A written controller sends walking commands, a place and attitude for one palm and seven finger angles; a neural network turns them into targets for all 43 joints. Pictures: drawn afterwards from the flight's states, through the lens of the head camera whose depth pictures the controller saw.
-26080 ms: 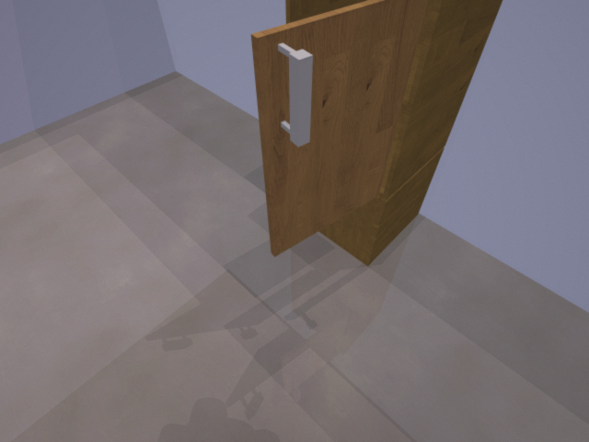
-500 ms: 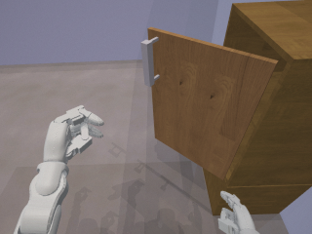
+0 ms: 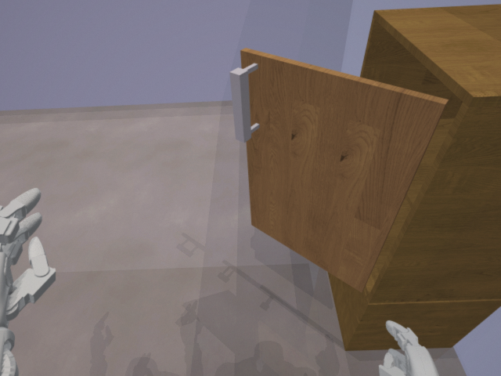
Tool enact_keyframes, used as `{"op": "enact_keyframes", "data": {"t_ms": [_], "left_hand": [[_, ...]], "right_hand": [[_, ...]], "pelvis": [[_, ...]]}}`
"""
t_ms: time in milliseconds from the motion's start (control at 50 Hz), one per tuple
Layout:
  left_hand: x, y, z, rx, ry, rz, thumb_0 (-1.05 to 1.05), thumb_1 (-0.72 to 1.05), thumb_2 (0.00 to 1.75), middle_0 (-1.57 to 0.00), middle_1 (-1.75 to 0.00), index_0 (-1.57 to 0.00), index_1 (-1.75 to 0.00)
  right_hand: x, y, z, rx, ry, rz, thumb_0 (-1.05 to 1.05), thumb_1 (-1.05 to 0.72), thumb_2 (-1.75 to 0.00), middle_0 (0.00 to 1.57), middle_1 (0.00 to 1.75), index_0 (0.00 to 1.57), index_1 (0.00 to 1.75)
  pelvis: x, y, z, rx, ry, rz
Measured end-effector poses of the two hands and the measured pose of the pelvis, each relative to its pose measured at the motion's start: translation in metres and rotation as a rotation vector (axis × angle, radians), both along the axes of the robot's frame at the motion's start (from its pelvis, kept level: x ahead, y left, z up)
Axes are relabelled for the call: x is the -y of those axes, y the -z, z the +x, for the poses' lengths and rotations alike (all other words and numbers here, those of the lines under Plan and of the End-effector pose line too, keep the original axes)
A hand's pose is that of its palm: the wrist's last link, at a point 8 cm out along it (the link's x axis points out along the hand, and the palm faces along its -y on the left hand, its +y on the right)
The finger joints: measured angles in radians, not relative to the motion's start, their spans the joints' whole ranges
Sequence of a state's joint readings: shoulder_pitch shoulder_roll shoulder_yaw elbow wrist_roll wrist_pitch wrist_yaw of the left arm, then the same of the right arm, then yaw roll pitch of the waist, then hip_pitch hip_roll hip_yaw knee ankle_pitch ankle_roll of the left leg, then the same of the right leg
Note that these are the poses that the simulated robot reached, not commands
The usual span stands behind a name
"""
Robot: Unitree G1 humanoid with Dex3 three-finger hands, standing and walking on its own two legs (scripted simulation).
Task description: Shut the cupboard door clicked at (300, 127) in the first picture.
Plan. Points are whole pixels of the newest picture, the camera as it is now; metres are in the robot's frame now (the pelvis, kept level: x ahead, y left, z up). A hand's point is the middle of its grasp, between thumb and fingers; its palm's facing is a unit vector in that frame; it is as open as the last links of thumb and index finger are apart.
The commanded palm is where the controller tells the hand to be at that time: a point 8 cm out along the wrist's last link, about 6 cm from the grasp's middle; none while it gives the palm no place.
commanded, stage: draw the hand back to the body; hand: left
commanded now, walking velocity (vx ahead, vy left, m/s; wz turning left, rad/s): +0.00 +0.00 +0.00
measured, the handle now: (248, 103) +0.64 +0.09 +0.14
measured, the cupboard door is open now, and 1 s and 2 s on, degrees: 50 50 50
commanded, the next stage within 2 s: step back with the hand held close in 0.24 s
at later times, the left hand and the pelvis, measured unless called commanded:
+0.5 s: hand (68, 257) +0.20 +0.26 +0.16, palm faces +0.42 -0.78 -0.47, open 7.4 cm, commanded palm +0.14 +0.29 +0.17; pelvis +0.00 +0.00 +0.00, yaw -1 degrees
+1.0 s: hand (32, 303) +0.15 +0.28 +0.15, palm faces +0.40 -0.78 -0.49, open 7.4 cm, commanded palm +0.09 +0.31 +0.17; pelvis -0.06 +0.02 -0.02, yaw -2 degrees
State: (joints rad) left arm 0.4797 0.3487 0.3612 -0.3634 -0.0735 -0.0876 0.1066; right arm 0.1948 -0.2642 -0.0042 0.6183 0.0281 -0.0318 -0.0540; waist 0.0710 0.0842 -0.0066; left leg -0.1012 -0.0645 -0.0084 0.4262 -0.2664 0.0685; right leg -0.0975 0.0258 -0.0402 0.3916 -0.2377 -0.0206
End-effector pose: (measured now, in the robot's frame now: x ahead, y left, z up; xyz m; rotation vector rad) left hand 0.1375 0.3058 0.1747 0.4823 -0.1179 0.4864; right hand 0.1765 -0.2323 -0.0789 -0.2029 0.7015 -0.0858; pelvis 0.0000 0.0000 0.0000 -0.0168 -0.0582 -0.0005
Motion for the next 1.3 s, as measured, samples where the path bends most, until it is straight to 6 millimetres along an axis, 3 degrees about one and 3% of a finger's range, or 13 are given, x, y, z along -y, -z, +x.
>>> {"op": "enact_keyframes", "data": {"t_ms": [120, 320, 520, 660, 880, 1040, 1140, 1300], "left_hand": [[0.012, 0.01, 0.007, 0.007, 0.032, -0.056, 0.02, 0.89, 0.9, -0.23, -0.33, -0.23, -0.32], [0.014, -0.007, 0.015, 0.024, 0.057, 0.012, 0.02, 0.89, 0.9, -0.22, -0.3, -0.22, -0.3], [0.012, -0.005, 0.024, -0.008, 0.083, 0.07, 0.02, 0.89, 0.9, -0.21, -0.3, -0.21, -0.3], [0.012, 0.007, 0.025, -0.054, 0.151, 0.085, 0.02, 0.89, 0.9, -0.22, -0.3, -0.21, -0.3], [-0.002, -0.005, -0.005, 0.049, 0.173, 0.144, 0.02, 0.89, 0.9, -0.22, -0.3, -0.22, -0.3], [-0.01, 0.009, -0.04, 0.08, 0.132, 0.122, 0.01, 0.89, 0.9, -0.22, -0.3, -0.22, -0.3], [-0.016, 0.008, -0.054, 0.133, 0.121, 0.133, 0.02, 0.89, 0.9, -0.22, -0.3, -0.22, -0.3], [-0.023, -0.003, -0.066, 0.2, 0.112, 0.186, 0.02, 0.89, 0.9, -0.22, -0.3, -0.21, -0.3]], "right_hand": [[-0.011, -0.006, 0.008, 0.034, -0.029, 0.011, 0.01, -0.91, -0.9, 0.2, 0.3, 0.2, 0.3], [-0.017, 0.001, 0.002, 0.016, -0.026, 0.048, 0.01, -0.91, -0.9, 0.21, 0.3, 0.2, 0.3], [0.005, 0.015, -0.015, -0.079, 0.04, 0.015, 0.01, -0.91, -0.9, 0.21, 0.3, 0.2, 0.3], [0.021, 0.012, -0.03, -0.1, 0.134, -0.037, 0.01, -0.91, -0.9, 0.21, 0.3, 0.2, 0.3], [0.008, -0.003, -0.061, -0.038, 0.141, -0.062, 0.01, -0.91, -0.9, 0.21, 0.3, 0.2, 0.3], [0.0, 0.006, -0.098, -0.066, 0.11, -0.078, 0.01, -0.91, -0.9, 0.21, 0.3, 0.2, 0.3], [-0.004, 0.011, -0.119, -0.099, 0.097, -0.106, 0.01, -0.91, -0.9, 0.21, 0.3, 0.2, 0.3], [-0.009, 0.016, -0.128, -0.091, 0.077, -0.1, 0.01, -0.91, -0.9, 0.21, 0.3, 0.2, 0.3]], "pelvis": [[0.002, 0.0, -0.002, -0.003, -0.002, 0.003], [0.005, -0.001, 0.003, 0.002, 0.009, 0.002], [0.004, 0.003, 0.001, -0.064, 0.011, -0.005], [-0.005, 0.009, -0.006, -0.087, 0.026, 0.004], [-0.013, 0.014, -0.041, -0.075, 0.048, 0.01], [-0.017, 0.021, -0.067, -0.074, 0.027, -0.012], [-0.02, 0.023, -0.078, -0.069, 0.012, -0.02], [-0.02, 0.026, -0.091, -0.075, 0.003, -0.026]]}}
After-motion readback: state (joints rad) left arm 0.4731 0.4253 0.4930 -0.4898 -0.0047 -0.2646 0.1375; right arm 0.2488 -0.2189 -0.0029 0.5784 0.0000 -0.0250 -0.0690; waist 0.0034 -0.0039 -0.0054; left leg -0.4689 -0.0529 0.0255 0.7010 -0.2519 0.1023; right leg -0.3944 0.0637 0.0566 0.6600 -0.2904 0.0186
